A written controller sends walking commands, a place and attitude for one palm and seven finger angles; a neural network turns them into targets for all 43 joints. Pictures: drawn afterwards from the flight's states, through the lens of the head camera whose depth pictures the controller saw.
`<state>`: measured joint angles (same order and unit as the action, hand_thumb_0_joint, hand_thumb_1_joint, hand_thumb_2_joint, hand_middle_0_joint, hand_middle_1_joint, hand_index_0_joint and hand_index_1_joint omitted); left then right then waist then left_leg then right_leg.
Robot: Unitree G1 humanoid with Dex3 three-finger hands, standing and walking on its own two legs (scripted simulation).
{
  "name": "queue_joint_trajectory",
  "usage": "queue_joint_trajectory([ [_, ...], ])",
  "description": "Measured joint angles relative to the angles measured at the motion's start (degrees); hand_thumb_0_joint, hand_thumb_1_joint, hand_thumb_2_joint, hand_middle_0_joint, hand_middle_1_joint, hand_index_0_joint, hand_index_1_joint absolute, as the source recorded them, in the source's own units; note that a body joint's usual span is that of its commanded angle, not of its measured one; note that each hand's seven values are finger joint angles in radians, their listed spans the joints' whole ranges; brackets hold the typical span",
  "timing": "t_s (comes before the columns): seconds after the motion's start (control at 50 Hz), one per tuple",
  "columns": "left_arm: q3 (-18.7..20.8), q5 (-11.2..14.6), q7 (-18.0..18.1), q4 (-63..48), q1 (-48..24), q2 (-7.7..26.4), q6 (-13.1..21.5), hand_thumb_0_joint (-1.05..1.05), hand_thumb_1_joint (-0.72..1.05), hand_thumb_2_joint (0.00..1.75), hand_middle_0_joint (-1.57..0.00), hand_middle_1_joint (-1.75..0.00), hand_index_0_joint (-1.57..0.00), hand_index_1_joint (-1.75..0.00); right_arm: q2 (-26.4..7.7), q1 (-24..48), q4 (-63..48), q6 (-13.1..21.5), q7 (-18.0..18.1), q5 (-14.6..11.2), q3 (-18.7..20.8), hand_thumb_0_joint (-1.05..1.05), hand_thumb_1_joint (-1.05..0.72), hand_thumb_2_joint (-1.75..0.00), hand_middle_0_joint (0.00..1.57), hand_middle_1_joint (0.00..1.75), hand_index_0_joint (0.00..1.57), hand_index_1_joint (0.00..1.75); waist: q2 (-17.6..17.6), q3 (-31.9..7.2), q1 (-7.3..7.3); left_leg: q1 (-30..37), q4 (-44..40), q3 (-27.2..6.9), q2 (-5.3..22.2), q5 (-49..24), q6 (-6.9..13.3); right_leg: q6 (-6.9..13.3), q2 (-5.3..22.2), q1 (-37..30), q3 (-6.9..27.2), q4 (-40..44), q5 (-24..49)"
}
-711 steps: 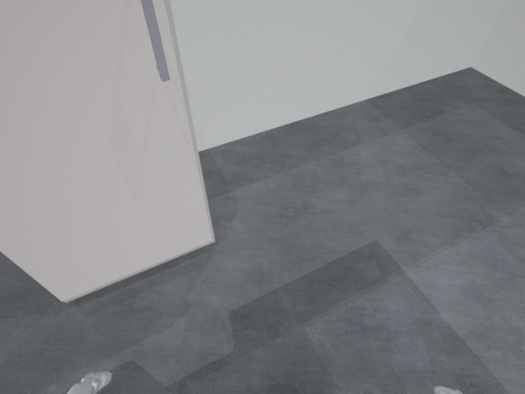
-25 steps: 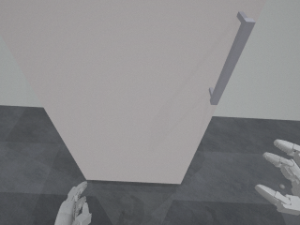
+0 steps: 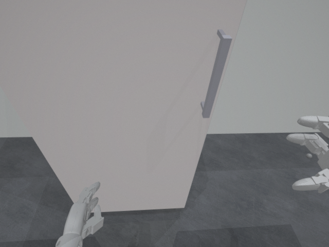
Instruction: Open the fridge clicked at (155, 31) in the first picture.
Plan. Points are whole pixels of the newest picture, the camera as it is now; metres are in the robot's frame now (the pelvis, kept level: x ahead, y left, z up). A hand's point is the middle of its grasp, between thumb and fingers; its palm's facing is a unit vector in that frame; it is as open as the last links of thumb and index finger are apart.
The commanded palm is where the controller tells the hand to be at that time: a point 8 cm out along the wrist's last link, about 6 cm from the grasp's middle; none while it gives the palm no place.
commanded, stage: raise the hand to about handle height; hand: right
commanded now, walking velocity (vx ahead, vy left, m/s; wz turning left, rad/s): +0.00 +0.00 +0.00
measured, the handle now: (212, 78) +0.46 -0.11 +0.21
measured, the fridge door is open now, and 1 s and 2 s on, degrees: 0 0 0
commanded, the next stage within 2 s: move the hooked fingers beside the handle in 0.74 s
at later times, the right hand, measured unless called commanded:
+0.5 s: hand (298, 132) +0.29 -0.25 +0.21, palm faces -0.02 +0.99 -0.10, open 14.0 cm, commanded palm +0.25 -0.31 +0.24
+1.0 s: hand (317, 124) +0.29 -0.28 +0.22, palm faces +0.12 +0.99 -0.06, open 14.0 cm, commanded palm +0.26 -0.30 +0.23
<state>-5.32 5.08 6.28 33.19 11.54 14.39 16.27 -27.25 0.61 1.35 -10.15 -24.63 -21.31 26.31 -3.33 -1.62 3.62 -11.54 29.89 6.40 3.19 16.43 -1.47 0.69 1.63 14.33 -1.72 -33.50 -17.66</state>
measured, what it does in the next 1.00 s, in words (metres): stands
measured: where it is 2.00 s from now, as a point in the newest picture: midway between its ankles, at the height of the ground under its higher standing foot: outside the picture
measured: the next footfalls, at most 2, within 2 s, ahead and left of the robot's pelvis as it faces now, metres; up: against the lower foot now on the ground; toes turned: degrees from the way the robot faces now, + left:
none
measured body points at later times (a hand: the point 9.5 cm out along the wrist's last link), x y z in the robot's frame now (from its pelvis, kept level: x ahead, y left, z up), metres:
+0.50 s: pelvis +0.00 +0.01 +0.00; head -0.01 +0.02 +0.45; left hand +0.19 +0.25 -0.06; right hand +0.28 -0.31 +0.21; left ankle -0.01 +0.14 -0.73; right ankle +0.00 -0.11 -0.73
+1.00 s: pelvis +0.01 +0.01 +0.00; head -0.02 +0.03 +0.45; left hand +0.20 +0.24 -0.06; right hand +0.28 -0.34 +0.23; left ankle -0.01 +0.14 -0.73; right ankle +0.00 -0.11 -0.73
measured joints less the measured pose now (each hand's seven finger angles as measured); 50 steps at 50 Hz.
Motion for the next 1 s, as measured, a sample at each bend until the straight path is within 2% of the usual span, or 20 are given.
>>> queue_joint_trajectory([
  [0.06, -0.5, -0.2, 0.0, 0.2, -0.1, 0.0, -0.9, 0.01, 0.90, 0.90, -0.20, -0.30, -0.20, -0.30, -0.1, 1.1, -0.6, -2.7, -0.5, 1.2, -0.9, -0.01, 0.47, -0.31, 0.29, 1.18, 0.29, 1.18, 0.0, 1.0, 0.19, 0.4, -0.7, 0.0, 0.1, -0.5, 0.0, 0.1, -0.2, -0.5, 0.0, 1.0, 0.7],
  [0.14, -1.0, -0.6, 0.1, 1.4, 0.5, -0.5, -1.0, 0.02, 0.90, 0.90, -0.20, -0.30, -0.20, -0.30, -0.5, 2.3, -4.1, -0.9, -0.4, 1.0, 0.5, -0.01, 0.49, -0.30, 0.30, 1.19, 0.30, 1.19, 0.6, 1.3, 0.29, 1.6, -1.9, -0.1, -0.1, -1.0, 0.2, -0.1, 0.0, -1.8, -0.1, 2.3, 1.2],
  [0.2, -1.2, -0.5, 0.1, 2.5, 1.0, -0.6, -1.0, 0.02, 0.90, 0.90, -0.20, -0.30, -0.20, -0.30, -2.0, 6.1, -2.9, 0.0, -0.7, 0.3, 2.9, -0.01, 0.50, -0.30, 0.30, 1.20, 0.30, 1.19, 0.9, 0.7, 0.30, 2.7, -2.8, 0.0, -0.3, -1.1, 0.4, -0.4, 0.1, -2.9, 0.0, 3.1, 1.3],
  [0.3, -0.6, 0.6, 0.1, 2.9, 1.1, 0.8, -1.8, 0.02, 0.90, 0.90, -0.20, -0.30, -0.20, -0.30, -6.0, 14.1, 6.9, -4.6, -0.9, 1.7, 4.1, -0.01, 0.50, -0.30, 0.30, 1.20, 0.30, 1.20, -0.1, 0.2, -0.24, 2.7, -3.2, 0.3, -0.3, -1.3, 0.4, -0.5, 0.0, -2.9, 0.2, 3.7, 1.8],
  [0.36, 0.1, 1.1, -0.3, 2.0, 0.9, 2.0, -2.9, 0.02, 0.90, 0.90, -0.20, -0.30, -0.20, -0.30, -6.9, 14.1, 9.9, -7.6, -2.0, 2.5, 2.7, -0.01, 0.50, -0.30, 0.30, 1.20, 0.30, 1.20, -0.7, 0.4, -0.90, 1.5, -2.8, 0.0, -0.2, -1.5, 0.4, -0.4, -0.1, -2.0, -0.1, 3.9, 2.1],
  [0.4, 0.5, 1.2, -0.4, 1.4, 0.7, 2.7, -3.5, 0.02, 0.90, 0.90, -0.20, -0.30, -0.20, -0.30, -5.9, 12.1, 8.8, -8.8, -3.1, 2.4, 1.7, -0.01, 0.50, -0.30, 0.29, 1.20, 0.29, 1.20, -0.9, 0.8, -1.35, 0.9, -2.5, -0.3, -0.1, -1.5, 0.4, -0.4, -0.1, -1.7, -0.3, 3.9, 2.2],
  [0.44, 0.8, 0.9, -0.5, 1.2, 0.7, 2.9, -3.6, 0.02, 0.90, 0.90, -0.20, -0.30, -0.20, -0.30, -4.1, 9.4, 5.2, -8.3, -3.8, 2.0, 1.4, -0.01, 0.50, -0.30, 0.29, 1.20, 0.29, 1.20, -0.6, 1.1, -1.62, 0.9, -2.4, -0.6, -0.2, -1.3, 0.5, -0.4, 0.0, -1.9, -0.6, 3.9, 2.0],
  [0.5, 1.0, 0.2, -0.4, 1.2, 1.1, 2.3, -3.2, 0.02, 0.90, 0.90, -0.20, -0.30, -0.20, -0.30, -1.6, 5.9, -0.8, -5.1, -3.1, 0.5, 2.4, -0.01, 0.50, -0.30, 0.30, 1.20, 0.30, 1.20, 0.4, 0.6, -1.75, 1.4, -2.4, -1.0, -0.6, -1.0, 0.6, -0.6, 0.4, -2.7, -1.0, 4.1, 1.6],
  [0.56, 1.0, 0.0, -0.4, 1.4, 1.6, 1.3, -2.5, 0.02, 0.90, 0.90, -0.20, -0.30, -0.20, -0.30, -1.5, 5.7, -2.9, -2.6, -1.3, -0.2, 4.5, -0.01, 0.50, -0.30, 0.30, 1.20, 0.30, 1.20, 1.2, -0.3, -1.52, 2.4, -2.6, -0.9, -1.0, -0.6, 0.9, -0.9, 0.8, -3.6, -0.9, 4.1, 1.1],
  [0.6, 1.0, 0.2, -0.4, 1.5, 1.6, 1.2, -2.2, 0.02, 0.90, 0.90, -0.20, -0.30, -0.20, -0.30, -2.3, 7.8, -0.7, -3.0, -0.2, 0.0, 5.7, -0.01, 0.50, -0.29, 0.30, 1.20, 0.30, 1.20, 1.1, -0.5, -1.10, 2.9, -2.6, -0.7, -1.1, -0.4, 1.0, -1.1, 0.9, -3.9, -0.7, 3.9, 0.9],
  [0.64, 1.0, 0.6, -0.3, 1.5, 1.3, 1.4, -2.3, 0.02, 0.90, 0.90, -0.20, -0.30, -0.20, -0.30, -3.5, 10.2, 2.9, -5.1, 0.4, 0.9, 5.8, -0.01, 0.50, -0.29, 0.30, 1.20, 0.30, 1.20, 0.5, -0.4, -0.69, 3.0, -2.7, -0.4, -1.1, -0.4, 1.0, -1.1, 0.9, -3.9, -0.4, 3.7, 0.9],
  [0.74, 1.1, 1.1, 0.0, 1.2, 0.2, 2.3, -3.0, 0.02, 0.90, 0.90, -0.20, -0.30, -0.20, -0.30, -4.3, 11.6, 6.4, -9.4, -0.8, 3.4, 2.0, -0.01, 0.50, -0.29, 0.30, 1.20, 0.30, 1.20, -1.0, 0.5, -0.38, 2.0, -2.4, 0.1, -0.6, -0.7, 0.8, -0.8, 0.4, -2.6, 0.1, 3.7, 1.5],
  [0.8, 0.8, 0.6, 0.1, 1.3, -0.4, 2.0, -3.2, 0.02, 0.90, 0.90, -0.20, -0.30, -0.20, -0.30, -2.9, 9.0, 2.7, -7.8, -2.5, 2.2, 1.3, -0.01, 0.50, -0.30, 0.30, 1.20, 0.29, 1.20, -0.8, 0.6, -0.73, 1.7, -2.3, -0.1, -0.5, -0.6, 0.8, -0.8, 0.3, -2.6, -0.1, 3.9, 1.6],
  [0.9, 0.3, 0.2, -0.1, 1.9, 0.1, 0.4, -2.8, 0.02, 0.90, 0.90, -0.20, -0.30, -0.20, -0.30, -2.3, 7.6, 0.4, -3.4, -2.6, -0.5, 4.0, -0.01, 0.50, -0.30, 0.30, 1.20, 0.30, 1.20, 0.3, -0.8, -0.93, 2.4, -2.4, -0.4, -0.9, -0.3, 0.9, -1.0, 0.7, -3.4, -0.4, 3.8, 1.0],
  [0.96, 0.3, 0.5, -0.2, 1.8, 0.4, 0.5, -2.8, 0.02, 0.90, 0.90, -0.20, -0.30, -0.20, -0.30, -3.3, 10.2, 4.1, -4.7, -1.1, 0.4, 4.9, -0.01, 0.50, -0.29, 0.30, 1.20, 0.30, 1.20, 0.3, -0.8, -0.63, 2.8, -2.4, -0.3, -1.0, -0.3, 1.0, -1.1, 0.8, -3.6, -0.3, 3.6, 0.8],
  [1.0, 0.5, 0.9, 0.0, 1.6, 0.5, 1.1, -2.9, 0.02, 0.90, 0.90, -0.20, -0.30, -0.20, -0.30, -3.9, 12.1, 7.3, -6.6, -0.4, 1.7, 4.0, -0.01, 0.51, -0.29, 0.30, 1.20, 0.30, 1.20, -0.1, -0.4, -0.47, 2.6, -2.3, -0.1, -0.8, -0.3, 0.9, -1.0, 0.6, -3.3, 0.0, 3.5, 1.0],
])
